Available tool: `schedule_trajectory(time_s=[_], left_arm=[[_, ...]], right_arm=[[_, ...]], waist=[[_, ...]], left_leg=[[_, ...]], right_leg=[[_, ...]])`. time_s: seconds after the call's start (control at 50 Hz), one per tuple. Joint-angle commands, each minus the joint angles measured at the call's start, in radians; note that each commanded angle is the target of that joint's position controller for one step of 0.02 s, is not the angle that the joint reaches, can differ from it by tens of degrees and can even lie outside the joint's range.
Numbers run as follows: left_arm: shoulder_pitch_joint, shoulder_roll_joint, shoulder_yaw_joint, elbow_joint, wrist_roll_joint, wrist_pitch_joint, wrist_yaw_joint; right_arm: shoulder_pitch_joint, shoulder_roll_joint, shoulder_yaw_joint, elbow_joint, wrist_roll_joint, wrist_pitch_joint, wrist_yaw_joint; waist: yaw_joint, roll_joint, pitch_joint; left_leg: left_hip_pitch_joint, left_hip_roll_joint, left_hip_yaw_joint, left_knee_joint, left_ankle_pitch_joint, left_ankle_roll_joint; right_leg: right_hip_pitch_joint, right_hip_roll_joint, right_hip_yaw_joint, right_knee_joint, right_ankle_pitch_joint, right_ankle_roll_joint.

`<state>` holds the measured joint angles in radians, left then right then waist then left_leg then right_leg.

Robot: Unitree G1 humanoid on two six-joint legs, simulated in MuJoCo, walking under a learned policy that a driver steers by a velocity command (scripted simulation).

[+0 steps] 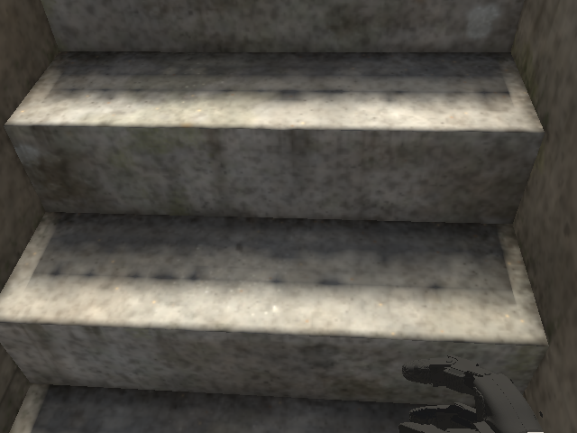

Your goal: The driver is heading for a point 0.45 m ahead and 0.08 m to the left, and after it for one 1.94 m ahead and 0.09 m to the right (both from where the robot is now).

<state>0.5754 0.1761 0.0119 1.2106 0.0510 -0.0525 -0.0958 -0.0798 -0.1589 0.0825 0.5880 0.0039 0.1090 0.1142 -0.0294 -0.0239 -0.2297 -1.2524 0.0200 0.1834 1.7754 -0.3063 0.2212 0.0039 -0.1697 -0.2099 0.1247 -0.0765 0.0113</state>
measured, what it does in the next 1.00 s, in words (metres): climbs: left foot 0.19 m higher, then right foot 0.20 m higher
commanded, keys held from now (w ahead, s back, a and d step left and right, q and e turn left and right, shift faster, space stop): w+q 0.40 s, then w+e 0.60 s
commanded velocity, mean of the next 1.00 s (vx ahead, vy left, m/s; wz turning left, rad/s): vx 0.45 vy -0.07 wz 0.14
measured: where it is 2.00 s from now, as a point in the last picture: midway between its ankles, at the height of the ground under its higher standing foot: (248, 107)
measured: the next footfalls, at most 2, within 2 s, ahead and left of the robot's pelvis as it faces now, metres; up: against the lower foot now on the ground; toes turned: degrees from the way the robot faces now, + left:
left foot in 0.04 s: +0.09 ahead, +0.08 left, +0.19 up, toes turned +1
right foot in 0.40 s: +0.36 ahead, -0.09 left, +0.39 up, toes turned +15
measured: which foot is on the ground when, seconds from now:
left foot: up 0.00-0.02, down 0.04-0.40, up 0.42-0.78, down 0.80-1.00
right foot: down 0.00-0.02, up 0.04-0.38, down 0.40-0.80, up 0.82-1.00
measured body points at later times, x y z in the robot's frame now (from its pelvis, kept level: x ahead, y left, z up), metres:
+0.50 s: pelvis +0.26 +0.04 +0.29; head +0.25 +0.02 +0.74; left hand +0.38 +0.29 +0.21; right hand +0.33 -0.20 +0.13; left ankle +0.13 +0.12 -0.26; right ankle +0.32 -0.09 -0.38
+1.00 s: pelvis +0.45 +0.10 +0.35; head +0.49 +0.12 +0.80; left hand +0.70 +0.34 +0.30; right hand +0.45 -0.17 +0.22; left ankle +0.38 +0.29 -0.38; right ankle +0.50 -0.02 -0.04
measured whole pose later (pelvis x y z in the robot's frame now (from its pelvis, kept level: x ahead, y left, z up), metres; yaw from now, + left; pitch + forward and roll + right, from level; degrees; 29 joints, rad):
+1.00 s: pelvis +0.45 +0.10 +0.35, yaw +7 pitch +3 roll +1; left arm -0.06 0.19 0.05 0.53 0.00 -0.02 0.04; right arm 0.39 -0.20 -0.06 0.98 -0.07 -0.09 -0.08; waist -0.05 -0.07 0.04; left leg -0.20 0.16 0.11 0.45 -0.28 -0.13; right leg -1.22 0.03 0.07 2.23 -0.58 -0.09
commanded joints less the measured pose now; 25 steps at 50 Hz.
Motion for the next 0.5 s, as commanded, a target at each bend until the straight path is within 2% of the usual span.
schedule_trajectory(time_s=[0.02,0.04,0.06,0.08,0.1,0.12,0.14,0.16,0.18,0.2,0.22,0.24,0.26,0.28,0.3,0.32,0.34,0.36,0.38,0.4,0.42,0.44,0.46,0.48,0.5], left_arm=[[-0.276,0.334,0.072,-0.328,-0.170,-0.106,0.185],[-0.270,0.336,0.087,-0.352,-0.141,-0.107,0.189],[-0.232,0.215,0.070,-0.384,-0.061,-0.103,0.159],[-0.345,0.115,0.042,-0.511,-0.044,-0.108,0.116],[-0.196,0.154,0.096,-0.457,0.043,-0.075,-0.022],[-0.325,0.151,0.099,-0.512,0.014,-0.069,-0.062],[-0.457,0.108,0.076,-0.559,0.036,-0.071,-0.062],[-0.515,-0.002,0.026,-0.634,0.055,-0.064,-0.027],[-0.507,-0.020,0.000,-0.649,0.030,-0.052,-0.005],[-0.561,-0.005,-0.020,-0.701,0.017,-0.018,0.013],[-0.535,-0.018,-0.035,-0.690,0.011,-0.008,0.031],[-0.596,-0.011,-0.051,-0.747,0.007,0.000,0.034],[-0.676,0.022,-0.050,-0.818,0.002,0.010,0.035],[-0.820,0.059,-0.049,-0.940,-0.040,0.021,0.045],[-0.844,0.012,-0.079,-0.942,-0.050,0.056,0.028],[-0.830,0.047,-0.073,-0.916,-0.078,0.080,0.012],[-0.816,0.105,-0.057,-0.877,-0.097,0.098,-0.005],[-0.712,0.132,-0.042,-0.833,-0.104,0.128,-0.019],[-0.564,0.176,-0.017,-0.798,-0.078,0.134,-0.008],[-0.223,0.165,0.002,-0.706,-0.041,0.145,0.033],[0.164,0.231,0.029,-0.540,-0.030,0.142,0.054],[0.141,0.284,0.036,-0.534,0.035,0.115,0.021],[-0.056,0.245,0.035,-0.510,0.005,0.074,0.039],[-0.155,0.155,0.021,-0.480,-0.039,0.053,0.049],[-0.207,-0.003,-0.020,-0.432,-0.031,0.042,0.055]], right_arm=[[0.264,-0.055,-0.049,0.046,-0.062,-0.049,-0.112],[0.291,-0.049,-0.051,0.006,-0.040,-0.068,-0.137],[0.187,-0.097,-0.082,0.042,-0.027,-0.081,-0.129],[0.227,-0.275,-0.148,0.039,-0.066,-0.059,-0.134],[0.703,-0.366,-0.154,0.120,0.017,-0.120,-0.077],[0.756,-0.338,-0.172,0.287,0.002,-0.159,-0.032],[0.741,-0.274,-0.172,0.333,0.013,-0.190,-0.024],[0.731,-0.179,-0.138,0.417,-0.025,-0.207,-0.006],[0.632,-0.075,-0.105,0.444,-0.041,-0.208,0.008],[0.626,-0.035,-0.098,0.473,-0.067,-0.197,0.012],[0.579,-0.011,-0.089,0.487,-0.088,-0.200,0.005],[0.574,-0.057,-0.107,0.490,-0.101,-0.208,0.000],[0.539,-0.118,-0.118,0.492,-0.135,-0.230,0.004],[0.473,-0.199,-0.146,0.462,-0.144,-0.246,0.001],[0.333,-0.230,-0.143,0.412,-0.128,-0.227,0.028],[0.283,-0.276,-0.137,0.396,-0.066,-0.233,0.058],[0.411,-0.305,-0.123,0.404,-0.045,-0.242,0.060],[0.528,-0.331,-0.135,0.396,-0.019,-0.248,0.054],[0.594,-0.311,-0.141,0.390,-0.021,-0.247,0.052],[0.509,-0.281,-0.138,0.388,-0.040,-0.228,0.060],[0.610,-0.149,-0.094,0.432,-0.110,-0.203,0.077],[0.645,-0.171,-0.128,0.469,-0.054,-0.205,0.090],[0.470,-0.100,-0.112,0.357,-0.029,-0.218,0.095],[0.368,-0.123,-0.121,0.342,-0.038,-0.227,0.067],[0.352,-0.116,-0.118,0.341,-0.069,-0.219,0.035]], waist=[[-0.166,-0.087,-0.098],[-0.179,-0.181,-0.070],[-0.063,-0.049,-0.008],[-0.111,0.354,0.021],[-0.211,0.315,-0.084],[-0.180,0.192,0.114],[-0.167,0.149,0.186],[-0.069,0.060,0.211],[0.021,-0.024,0.255],[0.075,0.048,0.293],[0.124,0.021,0.338],[0.140,0.096,0.380],[0.158,-0.049,0.379],[0.153,-0.063,0.381],[0.214,-0.017,0.297],[0.253,0.058,0.269],[0.206,0.005,0.095],[0.152,0.072,0.058],[0.134,0.094,-0.042],[0.249,0.121,-0.056],[0.247,-0.173,-0.396],[0.200,-0.273,-0.200],[0.141,-0.162,0.039],[0.114,-0.056,0.149],[0.078,0.023,0.132]], left_leg=[[0.729,-0.200,-0.062,-0.498,-0.447,-0.043],[0.774,-0.231,-0.174,-0.835,-0.515,-0.033],[0.876,-0.164,-0.441,-1.017,-0.314,0.018],[1.111,0.091,-0.969,-1.222,0.444,0.199],[1.168,0.123,-1.070,-1.190,0.968,0.329],[1.262,0.148,-0.911,-1.122,0.931,0.227],[1.302,0.132,-0.856,-1.071,0.671,0.160],[1.253,0.122,-0.786,-1.091,0.526,0.125],[1.031,0.132,-0.792,-1.134,0.296,0.107],[0.917,0.122,-0.799,-1.202,0.152,0.093],[0.853,0.073,-0.694,-1.259,0.039,0.044],[0.733,0.027,-0.640,-1.353,0.008,0.022],[0.593,-0.018,-0.607,-1.386,-0.041,-0.005],[0.403,-0.050,-0.543,-1.444,-0.011,-0.017],[0.080,-0.023,-0.479,-1.651,0.159,0.067],[-0.076,0.006,-0.529,-1.654,0.874,0.158],[0.151,0.075,-0.556,-1.570,1.402,0.177],[0.452,0.085,-0.508,-1.467,1.742,0.140],[0.715,0.069,-0.527,-1.238,2.026,0.125],[0.843,0.077,-0.532,-0.980,2.109,0.112],[0.675,-0.002,-0.481,-0.445,1.282,0.018],[0.403,-0.182,-0.482,0.058,0.398,-0.060],[0.113,-0.152,-0.476,0.176,0.360,-0.046],[-0.012,-0.128,-0.431,0.206,0.278,-0.010],[-0.008,-0.119,-0.434,0.262,0.162,0.018]], right_leg=[[-0.066,-0.185,-0.015,0.523,1.784,-0.143],[-0.044,-0.172,0.022,0.783,1.671,-0.166],[-0.301,-0.070,0.124,1.064,0.574,-0.139],[-0.921,0.218,0.116,1.790,0.006,-0.044],[-1.024,0.390,0.497,2.286,-0.017,-0.080],[-1.380,0.390,0.495,2.420,-0.131,-0.122],[-1.566,0.322,0.454,2.395,-0.201,-0.150],[-1.550,0.240,0.412,2.307,-0.203,-0.187],[-1.481,0.173,0.383,2.318,-0.280,-0.236],[-1.540,0.190,0.410,2.525,-0.495,-0.271],[-1.571,0.182,0.379,2.463,-0.421,-0.265],[-1.566,0.177,0.357,2.462,-0.467,-0.271],[-1.408,0.115,0.315,2.177,-0.230,-0.257],[-1.243,0.057,0.310,1.907,-0.183,-0.216],[-0.743,0.064,0.188,1.779,-0.020,-0.168],[-0.462,0.137,0.102,1.718,0.049,-0.077],[-0.407,0.211,0.056,1.593,0.001,-0.038],[-0.418,0.271,0.019,1.399,-0.142,-0.032],[-0.320,0.295,0.094,1.037,-0.244,-0.056],[-0.159,0.280,0.194,0.615,-0.177,-0.078],[0.288,-0.016,0.661,0.690,0.538,-0.366],[0.081,-0.167,0.967,0.515,0.658,-0.557],[-0.027,-0.144,0.926,0.389,-0.001,-0.429],[-0.083,-0.111,0.802,0.438,-0.256,-0.362],[-0.120,-0.077,0.703,0.437,-0.172,-0.334]])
